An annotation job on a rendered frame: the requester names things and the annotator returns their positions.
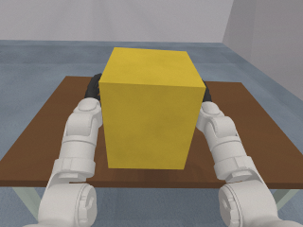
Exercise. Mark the right robot upper arm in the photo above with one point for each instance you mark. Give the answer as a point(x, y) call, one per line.
point(250, 204)

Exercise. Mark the carton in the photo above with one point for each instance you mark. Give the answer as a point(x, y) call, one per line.
point(150, 102)

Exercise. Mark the robot right forearm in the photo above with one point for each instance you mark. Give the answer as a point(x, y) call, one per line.
point(231, 161)

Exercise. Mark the left robot upper arm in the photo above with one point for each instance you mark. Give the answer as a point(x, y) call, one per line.
point(68, 205)

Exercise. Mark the robot left forearm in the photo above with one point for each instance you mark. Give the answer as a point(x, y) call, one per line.
point(79, 141)

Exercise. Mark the table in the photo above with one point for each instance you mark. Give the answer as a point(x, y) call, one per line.
point(30, 160)

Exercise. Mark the robot left hand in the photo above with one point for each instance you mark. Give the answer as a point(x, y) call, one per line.
point(92, 88)

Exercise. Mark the robot right hand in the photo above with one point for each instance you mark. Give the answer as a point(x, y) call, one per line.
point(207, 95)

